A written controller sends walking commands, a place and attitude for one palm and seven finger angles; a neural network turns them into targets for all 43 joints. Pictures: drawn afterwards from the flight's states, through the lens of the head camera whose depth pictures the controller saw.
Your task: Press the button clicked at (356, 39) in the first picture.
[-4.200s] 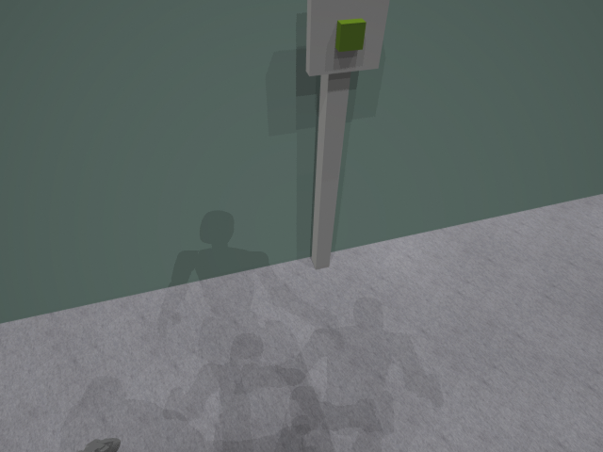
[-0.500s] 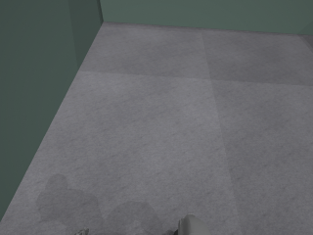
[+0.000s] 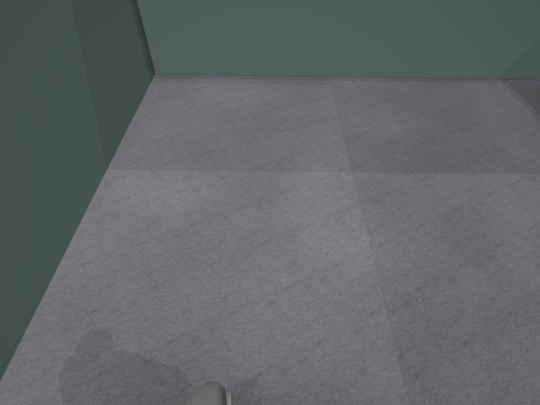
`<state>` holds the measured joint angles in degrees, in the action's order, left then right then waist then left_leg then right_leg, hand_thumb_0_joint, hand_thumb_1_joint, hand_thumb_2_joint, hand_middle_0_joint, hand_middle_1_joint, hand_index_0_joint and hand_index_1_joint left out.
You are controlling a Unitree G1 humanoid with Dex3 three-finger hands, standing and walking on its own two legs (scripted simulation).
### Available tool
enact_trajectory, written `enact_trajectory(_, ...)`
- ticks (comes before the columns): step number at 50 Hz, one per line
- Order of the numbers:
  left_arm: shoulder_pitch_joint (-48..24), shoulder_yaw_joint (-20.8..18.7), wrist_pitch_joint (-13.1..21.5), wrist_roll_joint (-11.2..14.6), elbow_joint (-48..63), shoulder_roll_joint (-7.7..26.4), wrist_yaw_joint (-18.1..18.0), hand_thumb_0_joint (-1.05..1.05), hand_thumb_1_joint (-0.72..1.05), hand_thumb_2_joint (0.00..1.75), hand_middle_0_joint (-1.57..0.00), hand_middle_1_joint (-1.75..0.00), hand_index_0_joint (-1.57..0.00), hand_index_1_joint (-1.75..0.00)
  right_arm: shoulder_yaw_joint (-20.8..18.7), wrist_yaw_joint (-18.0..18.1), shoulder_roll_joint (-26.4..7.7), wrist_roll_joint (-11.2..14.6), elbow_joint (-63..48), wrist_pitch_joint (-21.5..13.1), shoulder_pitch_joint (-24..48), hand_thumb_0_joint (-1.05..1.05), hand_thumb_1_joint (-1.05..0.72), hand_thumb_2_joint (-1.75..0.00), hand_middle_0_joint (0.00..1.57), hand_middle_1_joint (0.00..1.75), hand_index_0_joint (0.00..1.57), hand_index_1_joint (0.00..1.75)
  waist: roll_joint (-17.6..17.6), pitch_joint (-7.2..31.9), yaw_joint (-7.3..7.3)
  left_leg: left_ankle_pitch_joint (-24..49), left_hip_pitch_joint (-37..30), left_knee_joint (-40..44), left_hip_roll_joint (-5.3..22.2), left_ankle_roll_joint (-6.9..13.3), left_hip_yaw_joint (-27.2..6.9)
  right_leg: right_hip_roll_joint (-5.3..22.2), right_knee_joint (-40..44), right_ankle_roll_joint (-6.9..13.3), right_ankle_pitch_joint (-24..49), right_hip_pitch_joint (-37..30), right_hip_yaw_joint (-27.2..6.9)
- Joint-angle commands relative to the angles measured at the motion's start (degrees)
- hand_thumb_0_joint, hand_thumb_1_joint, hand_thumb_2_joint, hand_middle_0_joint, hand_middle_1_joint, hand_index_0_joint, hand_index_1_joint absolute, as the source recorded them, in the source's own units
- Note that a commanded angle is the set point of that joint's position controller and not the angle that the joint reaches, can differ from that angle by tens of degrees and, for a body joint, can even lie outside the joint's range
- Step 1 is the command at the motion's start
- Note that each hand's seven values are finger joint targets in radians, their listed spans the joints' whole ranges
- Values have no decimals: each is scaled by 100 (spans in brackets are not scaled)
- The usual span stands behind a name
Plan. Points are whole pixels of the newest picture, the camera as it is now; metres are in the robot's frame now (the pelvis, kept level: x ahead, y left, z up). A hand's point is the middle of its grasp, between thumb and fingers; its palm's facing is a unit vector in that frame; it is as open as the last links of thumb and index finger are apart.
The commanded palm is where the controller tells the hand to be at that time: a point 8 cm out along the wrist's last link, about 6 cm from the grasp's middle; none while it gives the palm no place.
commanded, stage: turn to face it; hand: left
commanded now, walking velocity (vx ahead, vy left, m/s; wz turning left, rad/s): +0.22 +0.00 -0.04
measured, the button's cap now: out of the picture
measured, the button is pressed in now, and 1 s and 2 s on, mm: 0 0 0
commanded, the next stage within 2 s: none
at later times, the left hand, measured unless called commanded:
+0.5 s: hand (133, 400) +0.16 +0.25 -0.17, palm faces +0.23 -0.96 -0.18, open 7.4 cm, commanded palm none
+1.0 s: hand out of the picture +0.09 +0.20 -0.14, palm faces +0.49 -0.83 -0.28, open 7.4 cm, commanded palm none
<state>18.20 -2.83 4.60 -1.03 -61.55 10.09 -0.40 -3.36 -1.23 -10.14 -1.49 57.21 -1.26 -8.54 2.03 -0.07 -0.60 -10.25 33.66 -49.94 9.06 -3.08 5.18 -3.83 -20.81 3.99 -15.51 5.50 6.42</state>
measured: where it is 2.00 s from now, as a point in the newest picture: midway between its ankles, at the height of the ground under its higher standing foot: outside the picture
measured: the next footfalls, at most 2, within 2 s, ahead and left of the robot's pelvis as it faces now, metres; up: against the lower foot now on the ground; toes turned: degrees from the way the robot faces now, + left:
left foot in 0.14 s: +0.20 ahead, +0.12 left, +0.00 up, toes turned +10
right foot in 0.74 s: +0.18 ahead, -0.10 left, +0.00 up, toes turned +19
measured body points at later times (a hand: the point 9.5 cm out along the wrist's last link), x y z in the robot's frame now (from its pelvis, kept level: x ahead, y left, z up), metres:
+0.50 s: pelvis +0.11 +0.05 +0.00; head +0.12 +0.08 +0.45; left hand +0.15 +0.30 -0.16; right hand +0.18 -0.19 -0.14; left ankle +0.16 +0.12 -0.74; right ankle +0.15 -0.12 -0.67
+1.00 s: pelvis +0.11 -0.01 +0.00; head +0.15 -0.02 +0.45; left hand +0.07 +0.24 -0.12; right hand +0.29 -0.23 -0.15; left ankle +0.05 +0.13 -0.66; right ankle +0.14 -0.11 -0.74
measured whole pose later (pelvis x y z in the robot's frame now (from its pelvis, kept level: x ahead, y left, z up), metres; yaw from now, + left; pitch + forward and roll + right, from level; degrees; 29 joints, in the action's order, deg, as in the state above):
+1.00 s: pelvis +0.11 -0.01 +0.00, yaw +30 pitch -1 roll +2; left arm 12.2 -2.0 -0.3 -1.1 -51.0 10.2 -1.2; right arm -6.1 -1.8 -15.7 -1.3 53.9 5.2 -12.3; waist 1.3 -4.0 1.8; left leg -21.5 29.7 -61.7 2.0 -5.2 0.8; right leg 5.8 -28.2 0.9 -17.5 9.5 10.1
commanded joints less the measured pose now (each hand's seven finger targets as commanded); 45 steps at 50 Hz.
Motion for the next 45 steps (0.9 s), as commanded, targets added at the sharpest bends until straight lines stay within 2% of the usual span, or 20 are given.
enact_trajectory(1,570,-60,60,-31,20,631,-83,0,90,90,-20,-30,-20,-30,37,-45,-141,22,-387,-123,371,0,-90,-90,20,30,20,30,-681,-569,-137,-78,-178,855,-119,157,67,1837,613,531,2612,-131,-1111)
enact_trajectory(3,543,-66,30,-34,-46,708,-102,0,90,90,-20,-30,-20,-30,49,-18,-176,39,-326,-135,258,0,-90,-90,20,30,20,30,-686,-525,-40,-184,-604,1227,-327,261,187,1819,294,433,3278,-298,-882)
enact_trajectory(5,484,-70,3,-15,-91,696,-138,0,90,90,-20,-30,-20,-30,14,56,-353,15,-30,-163,-641,0,-90,-90,20,30,20,30,-429,-63,343,490,-1878,2007,-592,386,187,1574,-934,96,3891,-272,-412)
enact_trajectory(6,629,-52,-25,29,-62,577,-144,0,90,90,-20,-30,-20,-30,-41,105,-688,-37,157,-203,-1366,0,-90,-90,20,30,20,30,141,509,557,2064,-3217,2165,-155,621,-289,1229,-2154,-208,2996,389,-102)
enact_trajectory(7,1001,1,-46,113,-11,304,-125,0,90,90,-20,-30,-20,-30,-133,159,-1215,-49,236,-202,-1837,0,-90,-90,20,30,20,30,1382,1200,530,4251,-4561,2135,1242,1348,-1899,524,-3769,-504,-154,1777,263)
enact_trajectory(8,883,46,-55,66,94,342,-161,0,90,90,-20,-30,-20,-30,-92,220,-1297,75,252,-114,-1839,0,-90,-90,20,30,20,30,1294,1256,469,4555,-4258,2597,1678,1737,-2466,391,-4802,-514,-2098,2025,-225)
enact_trajectory(9,543,7,-131,57,114,402,-179,0,90,90,-20,-30,-20,-30,-84,258,-1226,94,178,-121,-1504,0,-90,-90,20,30,20,30,964,942,446,3764,-3663,2826,1634,1744,-2435,616,-5170,-544,-1828,2332,-514)
enact_trajectory(11,99,-44,-222,-3,211,333,-101,0,90,90,-20,-30,-20,-30,-6,256,-828,72,-61,-115,-763,0,-90,-90,20,30,20,30,339,36,197,2431,-2350,3191,1106,1492,-1955,993,-5016,-669,-1219,2416,-616)
enact_trajectory(13,317,-77,-380,-13,191,194,-73,0,90,90,-20,-30,-20,-30,-4,235,-762,75,-182,-95,-404,0,-90,-90,20,30,20,30,358,78,-41,1738,-1737,3386,657,1221,-1372,1005,-4568,-734,-754,1972,-530)
enact_trajectory(20,-89,-275,-587,-54,612,372,-95,0,90,90,-20,-30,-20,-30,-185,195,-905,47,-364,44,-546,0,-90,-90,20,30,20,30,360,113,14,-214,-1617,3736,375,1165,-1966,959,-4229,-891,-130,2424,-607)
enact_trajectory(26,-883,-290,-606,-15,1085,475,-102,0,90,90,-20,-30,-20,-30,-304,193,-1084,-2,-425,143,-831,0,-90,-90,20,30,20,30,460,93,243,-434,-1920,3583,356,1372,-2701,777,-3324,-899,-650,2432,-674)
enact_trajectory(32,-898,-249,-570,64,1347,501,-134,0,90,90,-20,-30,-20,-30,-403,186,-1228,-23,-549,224,-861,0,-90,-90,20,30,20,30,592,442,239,791,-2070,3183,188,1355,-3181,402,-2073,-747,-982,1575,-728)
enact_trajectory(35,-274,-280,-532,89,1273,705,-174,0,90,90,-20,-30,-20,-30,-439,132,-1182,34,-711,274,-510,0,-90,-90,20,30,20,30,471,564,-72,466,-1393,2857,-269,838,-2863,426,-144,-605,-33,151,-621)
enact_trajectory(36,-115,-349,-495,39,1280,1031,-209,0,90,90,-20,-30,-20,-30,-421,90,-910,84,-777,291,-542,0,-90,-90,20,30,20,30,-280,567,-115,-457,-463,2093,-696,460,-2289,1280,567,-313,-226,-660,-1338)
enact_trajectory(37,-293,-402,-475,-54,1391,1513,-237,0,90,90,-20,-30,-20,-30,-364,93,-564,99,-931,275,-653,0,-90,-90,20,30,20,30,-1853,347,-83,-1803,614,588,-1483,21,-994,2917,974,317,-339,-834,-2836)
enact_trajectory(38,-721,-342,-464,0,1566,1421,-244,0,90,90,-20,-30,-20,-30,-421,90,-929,-24,-924,300,-595,0,-90,-90,20,30,20,30,-1615,139,26,-2000,412,-514,-1177,87,-973,3187,930,492,70,138,-2547)
enact_trajectory(40,-1277,-258,-455,19,1690,1067,-235,0,90,90,-20,-30,-20,-30,-412,26,-837,-4,-764,425,-605,0,-90,-90,20,30,20,30,-962,-346,336,-1426,133,-1611,-904,42,-883,2549,755,340,607,955,-1749)
enact_trajectory(41,-1361,-193,-415,8,1664,918,-208,0,90,90,-20,-30,-20,-30,-375,-12,-751,-10,-706,444,-660,0,-90,-90,20,30,20,30,-849,-521,411,-1100,167,-1841,-818,-30,-734,2261,508,228,1273,881,-1125)
enact_trajectory(42,-1221,-167,-379,4,1634,886,-195,0,90,90,-20,-30,-20,-30,-344,-27,-716,1,-699,448,-711,0,-90,-90,20,30,20,30,-950,-425,387,-982,240,-1921,-817,-92,-640,2128,321,165,1891,616,-802)
enact_trajectory(45,-671,-184,-359,-13,1467,960,-189,0,90,90,-20,-30,-20,-30,-310,-38,-723,20,-803,466,-364,0,-90,-90,20,30,20,30,-1080,-232,135,-1036,246,-1677,-726,-201,-473,2195,90,180,2722,57,-568)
